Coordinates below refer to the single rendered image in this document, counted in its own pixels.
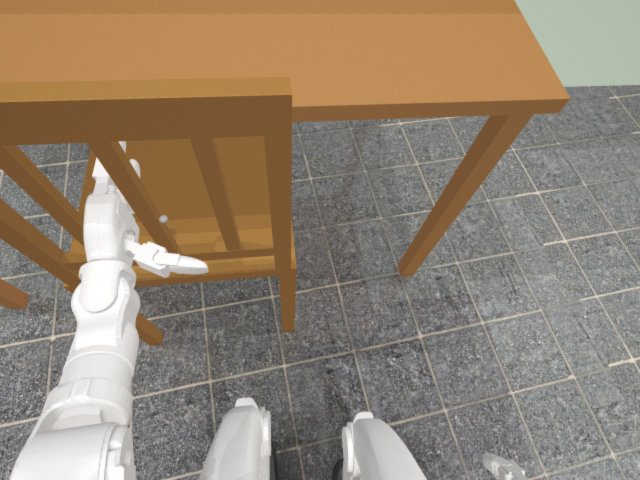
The chair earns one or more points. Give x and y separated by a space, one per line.
215 157

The robot right thigh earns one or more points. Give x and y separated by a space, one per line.
372 449

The left robot forearm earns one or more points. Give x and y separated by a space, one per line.
96 378

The robot right hand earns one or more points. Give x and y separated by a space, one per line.
502 468

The robot right shin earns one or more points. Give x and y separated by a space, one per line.
360 415

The table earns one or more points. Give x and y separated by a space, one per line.
346 59

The robot left hand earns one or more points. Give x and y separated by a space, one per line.
107 220

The robot left upper arm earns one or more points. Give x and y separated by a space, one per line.
93 452

